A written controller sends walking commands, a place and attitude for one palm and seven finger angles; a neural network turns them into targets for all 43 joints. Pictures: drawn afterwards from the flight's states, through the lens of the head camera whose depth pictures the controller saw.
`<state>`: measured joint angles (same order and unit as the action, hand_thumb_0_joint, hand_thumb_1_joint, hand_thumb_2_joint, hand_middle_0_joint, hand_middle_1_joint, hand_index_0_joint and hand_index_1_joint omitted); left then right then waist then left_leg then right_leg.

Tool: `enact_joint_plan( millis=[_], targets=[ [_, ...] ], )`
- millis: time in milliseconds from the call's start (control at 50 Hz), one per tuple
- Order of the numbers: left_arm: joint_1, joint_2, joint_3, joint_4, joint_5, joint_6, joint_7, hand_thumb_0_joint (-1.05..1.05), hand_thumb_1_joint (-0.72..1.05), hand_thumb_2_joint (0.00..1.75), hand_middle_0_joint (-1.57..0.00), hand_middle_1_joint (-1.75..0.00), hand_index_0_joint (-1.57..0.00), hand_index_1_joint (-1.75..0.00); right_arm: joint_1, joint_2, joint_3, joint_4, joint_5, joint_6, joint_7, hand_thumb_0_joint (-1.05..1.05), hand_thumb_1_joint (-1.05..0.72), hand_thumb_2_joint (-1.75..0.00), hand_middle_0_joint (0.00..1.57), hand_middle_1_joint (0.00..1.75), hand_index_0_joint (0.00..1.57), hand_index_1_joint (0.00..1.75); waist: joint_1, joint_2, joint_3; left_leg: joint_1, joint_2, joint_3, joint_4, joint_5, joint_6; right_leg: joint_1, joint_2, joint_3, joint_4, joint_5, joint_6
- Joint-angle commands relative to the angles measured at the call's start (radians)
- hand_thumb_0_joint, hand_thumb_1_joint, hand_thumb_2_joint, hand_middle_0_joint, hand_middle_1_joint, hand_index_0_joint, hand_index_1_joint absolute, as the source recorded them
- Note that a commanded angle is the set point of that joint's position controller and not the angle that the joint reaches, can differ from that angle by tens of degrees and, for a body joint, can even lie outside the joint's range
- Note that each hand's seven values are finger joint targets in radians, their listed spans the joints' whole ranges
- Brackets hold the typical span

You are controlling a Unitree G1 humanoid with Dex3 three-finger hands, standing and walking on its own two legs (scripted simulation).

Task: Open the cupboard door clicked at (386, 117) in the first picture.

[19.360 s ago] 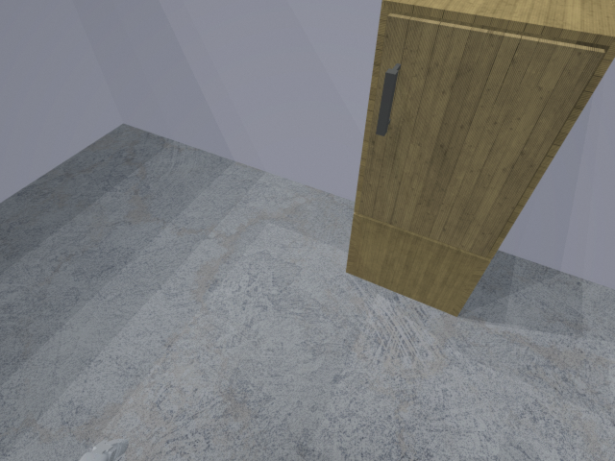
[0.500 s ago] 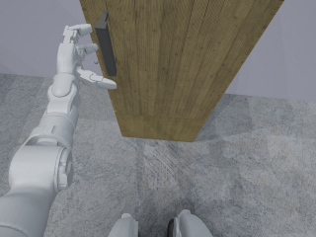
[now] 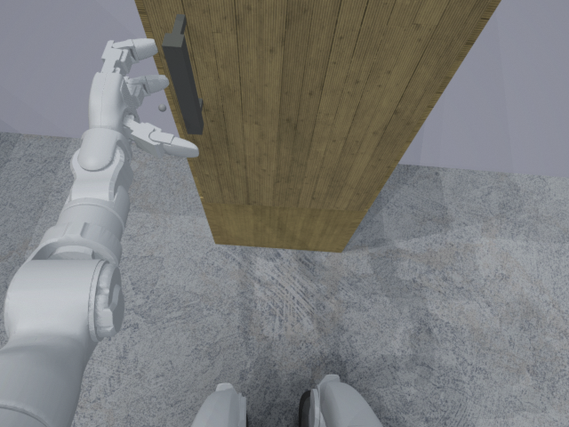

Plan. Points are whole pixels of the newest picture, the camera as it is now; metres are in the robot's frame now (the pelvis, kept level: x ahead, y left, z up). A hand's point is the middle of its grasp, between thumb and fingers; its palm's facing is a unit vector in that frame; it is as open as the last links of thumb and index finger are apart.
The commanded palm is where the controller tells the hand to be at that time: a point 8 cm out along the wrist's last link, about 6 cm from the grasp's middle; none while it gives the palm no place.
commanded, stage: move the hooked fingers beside the handle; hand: left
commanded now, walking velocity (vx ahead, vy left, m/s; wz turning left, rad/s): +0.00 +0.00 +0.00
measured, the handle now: (188, 80) +0.57 +0.11 +0.09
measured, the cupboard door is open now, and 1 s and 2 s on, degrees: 1 2 2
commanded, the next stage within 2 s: none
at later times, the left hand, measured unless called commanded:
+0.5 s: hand (155, 105) +0.53 +0.15 +0.08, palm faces -0.07 -1.00 -0.02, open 14.8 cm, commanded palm +0.51 +0.17 +0.08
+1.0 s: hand (151, 103) +0.53 +0.16 +0.08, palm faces -0.09 -1.00 -0.02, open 14.4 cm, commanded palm +0.51 +0.20 +0.08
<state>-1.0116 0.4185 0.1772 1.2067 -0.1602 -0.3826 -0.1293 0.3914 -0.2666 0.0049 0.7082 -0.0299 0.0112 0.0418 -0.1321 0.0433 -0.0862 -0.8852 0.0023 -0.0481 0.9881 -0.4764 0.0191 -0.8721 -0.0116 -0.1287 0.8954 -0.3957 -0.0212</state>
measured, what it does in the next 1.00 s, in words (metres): stands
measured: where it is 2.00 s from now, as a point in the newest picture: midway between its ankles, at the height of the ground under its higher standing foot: outside the picture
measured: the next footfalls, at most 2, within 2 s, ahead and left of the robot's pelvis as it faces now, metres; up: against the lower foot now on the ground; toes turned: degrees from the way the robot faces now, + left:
none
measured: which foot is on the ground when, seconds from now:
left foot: down 0.00-1.00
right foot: down 0.00-1.00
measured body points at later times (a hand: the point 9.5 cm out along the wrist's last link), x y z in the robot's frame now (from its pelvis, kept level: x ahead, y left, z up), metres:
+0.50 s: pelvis +0.00 +0.01 +0.00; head +0.14 +0.02 +0.43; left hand +0.52 +0.21 +0.09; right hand -0.01 -0.26 -0.12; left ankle -0.01 +0.10 -0.68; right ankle +0.01 -0.11 -0.68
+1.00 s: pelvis +0.00 +0.00 +0.00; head +0.14 +0.01 +0.43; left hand +0.53 +0.21 +0.09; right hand -0.02 -0.26 -0.11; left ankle -0.01 +0.10 -0.68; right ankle +0.01 -0.11 -0.68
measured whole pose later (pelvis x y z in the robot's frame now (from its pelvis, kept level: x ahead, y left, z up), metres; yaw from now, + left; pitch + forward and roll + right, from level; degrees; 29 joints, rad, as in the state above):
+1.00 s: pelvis +0.00 +0.00 +0.00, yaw -3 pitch +22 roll -3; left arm -0.96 0.53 0.37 1.19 -0.11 -0.36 -0.28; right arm 0.41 -0.27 0.03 0.64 -0.01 0.06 0.01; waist -0.18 0.04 -0.09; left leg -0.88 0.03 0.00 0.98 -0.48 0.03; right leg -0.88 0.02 -0.08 0.88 -0.38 -0.01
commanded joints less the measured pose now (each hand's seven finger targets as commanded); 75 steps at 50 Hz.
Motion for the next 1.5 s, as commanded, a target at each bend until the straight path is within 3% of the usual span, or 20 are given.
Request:
enact_joint_plan(
  millis=[0,140,200,240,280,360,460,600,640,800,880,940,980,1040,1100,1180,1220,1280,1340,1480],
  targets=[
    [-0.557,-0.118,-0.127,-0.293,0.037,-0.085,-0.117,0.00,-0.50,0.30,-0.30,-1.20,-0.30,-1.20,0.193,-0.165,-0.053,-0.039,0.000,-0.010,-0.012,0.00,-0.90,-0.90,0.20,0.30,0.20,0.30,-0.135,0.153,-0.529,0.535,0.016,-0.063,-0.084,0.607,-0.020,0.078,0.062,0.056,-0.067,0.360,-0.008],
    [-0.553,-0.001,-0.040,-0.246,0.040,-0.078,-0.116,0.00,-0.50,0.30,-0.30,-1.20,-0.30,-1.20,0.199,-0.177,-0.047,-0.041,0.005,-0.002,-0.022,0.00,-0.90,-0.90,0.20,0.30,0.20,0.30,-0.133,0.098,-0.479,0.448,0.009,-0.048,-0.093,0.511,-0.008,0.111,0.062,0.063,-0.072,0.352,-0.008],
    [-0.541,-0.008,-0.047,-0.223,0.044,-0.071,-0.126,0.00,-0.50,0.30,-0.30,-1.20,-0.30,-1.20,0.198,-0.174,-0.043,-0.047,0.006,0.000,-0.024,0.00,-0.90,-0.90,0.20,0.30,0.20,0.30,-0.133,0.108,-0.454,0.439,0.012,-0.049,-0.095,0.508,-0.010,0.093,0.060,0.062,-0.071,0.334,-0.009],
    [-0.536,0.016,-0.028,-0.253,0.042,-0.081,-0.131,0.00,-0.50,0.30,-0.30,-1.20,-0.30,-1.20,0.201,-0.174,-0.045,-0.052,0.005,-0.001,-0.023,0.00,-0.90,-0.90,0.20,0.30,0.20,0.30,-0.117,0.155,-0.514,0.486,0.014,-0.052,-0.087,0.565,-0.016,0.094,0.060,0.064,-0.064,0.347,-0.009],
    [-0.510,0.028,-0.012,-0.235,0.040,-0.075,-0.136,0.00,-0.50,0.30,-0.30,-1.20,-0.30,-1.20,0.203,-0.176,-0.045,-0.054,0.004,0.002,-0.024,0.00,-0.90,-0.90,0.20,0.30,0.20,0.30,-0.116,0.120,-0.508,0.473,0.016,-0.051,-0.083,0.565,-0.016,0.098,0.062,0.061,-0.065,0.351,-0.008],
    [-0.513,0.062,0.012,-0.263,0.035,-0.073,-0.145,0.00,-0.50,0.30,-0.30,-1.20,-0.30,-1.20,0.205,-0.179,-0.045,-0.060,0.006,0.007,-0.027,0.00,-0.90,-0.90,0.20,0.30,0.20,0.30,-0.111,0.135,-0.535,0.482,0.019,-0.049,-0.082,0.599,-0.017,0.116,0.063,0.065,-0.062,0.377,-0.007],
    [-0.483,0.104,0.044,-0.218,0.037,-0.059,-0.152,0.00,-0.50,0.30,-0.30,-1.20,-0.30,-1.20,0.203,-0.180,-0.038,-0.069,0.010,0.015,-0.031,0.00,-0.90,-0.90,0.20,0.30,0.20,0.30,-0.110,0.088,-0.483,0.405,0.014,-0.037,-0.088,0.525,-0.007,0.139,0.064,0.067,-0.066,0.368,-0.005],
    [-0.472,0.151,0.074,-0.213,0.044,-0.050,-0.160,0.00,-0.50,0.30,-0.30,-1.20,-0.30,-1.20,0.210,-0.182,-0.035,-0.082,0.009,0.023,-0.034,0.00,-0.90,-0.90,0.20,0.30,0.20,0.30,-0.107,0.107,-0.477,0.397,0.016,-0.034,-0.087,0.525,-0.006,0.136,0.064,0.071,-0.065,0.363,-0.004],
    [-0.461,0.176,0.092,-0.228,0.045,-0.055,-0.164,0.00,-0.50,0.30,-0.30,-1.20,-0.30,-1.20,0.210,-0.183,-0.036,-0.088,0.011,0.025,-0.036,0.00,-0.90,-0.90,0.20,0.30,0.20,0.30,-0.093,0.148,-0.508,0.427,0.018,-0.036,-0.086,0.555,-0.011,0.133,0.064,0.071,-0.061,0.363,-0.005],
    [-0.430,0.216,0.123,-0.248,0.040,-0.048,-0.174,0.00,-0.50,0.30,-0.30,-1.20,-0.30,-1.20,0.208,-0.185,-0.035,-0.101,0.014,0.035,-0.039,0.00,-0.90,-0.90,0.20,0.30,0.20,0.30,-0.088,0.126,-0.504,0.403,0.019,-0.025,-0.091,0.549,-0.006,0.171,0.066,0.075,-0.067,0.388,-0.003],
    [-0.406,0.272,0.170,-0.234,0.041,-0.045,-0.176,0.00,-0.50,0.30,-0.30,-1.20,-0.30,-1.20,0.212,-0.189,-0.034,-0.107,0.015,0.041,-0.044,0.00,-0.90,-0.90,0.20,0.30,0.20,0.30,-0.081,0.092,-0.502,0.369,0.017,-0.017,-0.094,0.524,0.000,0.202,0.067,0.080,-0.069,0.399,-0.001],
    [-0.422,0.318,0.194,-0.254,0.045,-0.054,-0.182,0.00,-0.50,0.30,-0.30,-1.20,-0.30,-1.20,0.210,-0.189,-0.031,-0.111,0.016,0.043,-0.047,0.00,-0.90,-0.90,0.20,0.30,0.20,0.30,-0.075,0.125,-0.511,0.373,0.017,-0.016,-0.093,0.532,-0.001,0.209,0.066,0.085,-0.065,0.407,-0.003],
    [-0.380,0.329,0.207,-0.219,0.045,-0.044,-0.187,0.00,-0.50,0.30,-0.30,-1.20,-0.30,-1.20,0.208,-0.190,-0.029,-0.117,0.018,0.046,-0.049,0.00,-0.90,-0.90,0.20,0.30,0.20,0.30,-0.072,0.088,-0.485,0.331,0.016,-0.006,-0.094,0.499,0.004,0.226,0.066,0.088,-0.068,0.404,-0.001],
    [-0.400,0.339,0.209,-0.243,0.043,-0.049,-0.195,0.00,-0.50,0.30,-0.30,-1.20,-0.30,-1.20,0.203,-0.189,-0.029,-0.124,0.019,0.045,-0.052,0.00,-0.90,-0.90,0.20,0.30,0.20,0.30,-0.069,0.133,-0.501,0.352,0.015,-0.005,-0.094,0.505,0.002,0.221,0.066,0.091,-0.068,0.402,-0.001],
    [-0.393,0.388,0.241,-0.208,0.045,-0.036,-0.196,0.00,-0.50,0.30,-0.30,-1.20,-0.30,-1.20,0.206,-0.195,-0.025,-0.127,0.020,0.049,-0.057,0.00,-0.90,-0.90,0.20,0.30,0.20,0.30,-0.074,0.081,-0.462,0.291,0.014,-0.001,-0.100,0.449,0.009,0.242,0.066,0.096,-0.073,0.384,0.003],
    [-0.392,0.404,0.248,-0.220,0.046,-0.036,-0.208,0.00,-0.50,0.30,-0.30,-1.20,-0.30,-1.20,0.206,-0.195,-0.024,-0.135,0.020,0.047,-0.060,0.00,-0.90,-0.90,0.20,0.30,0.20,0.30,-0.072,0.108,-0.504,0.298,0.013,0.005,-0.091,0.468,0.010,0.256,0.064,0.103,-0.067,0.410,0.003],
    [-0.376,0.455,0.287,-0.220,0.042,-0.039,-0.213,0.00,-0.50,0.30,-0.30,-1.20,-0.30,-1.20,0.209,-0.199,-0.023,-0.140,0.020,0.049,-0.064,0.00,-0.90,-0.90,0.20,0.30,0.20,0.30,-0.060,0.108,-0.513,0.288,0.012,0.007,-0.091,0.474,0.011,0.279,0.065,0.104,-0.062,0.421,-0.001],
    [-0.365,0.460,0.281,-0.184,0.045,-0.024,-0.224,0.00,-0.50,0.30,-0.30,-1.20,-0.30,-1.20,0.207,-0.200,-0.018,-0.143,0.025,0.052,-0.067,0.00,-0.90,-0.90,0.20,0.30,0.20,0.30,-0.070,0.071,-0.478,0.248,0.014,0.012,-0.091,0.450,0.014,0.280,0.064,0.108,-0.067,0.417,0.006],
    [-0.414,0.508,0.299,-0.209,0.050,-0.026,-0.231,0.00,-0.50,0.30,-0.30,-1.20,-0.30,-1.20,0.212,-0.205,-0.020,-0.141,0.024,0.052,-0.071,0.00,-0.90,-0.90,0.20,0.30,0.20,0.30,-0.070,0.112,-0.502,0.265,0.014,0.006,-0.089,0.443,0.012,0.273,0.063,0.110,-0.065,0.401,0.005],
    [-0.429,0.499,0.281,-0.195,0.040,-0.021,-0.262,0.00,-0.50,0.30,-0.30,-1.20,-0.30,-1.20,0.216,-0.210,-0.017,-0.135,0.024,0.047,-0.076,0.00,-0.90,-0.90,0.20,0.30,0.20,0.30,-0.086,0.122,-0.503,0.277,0.020,0.002,-0.082,0.434,0.011,0.239,0.067,0.107,-0.068,0.372,0.005]
  ],
)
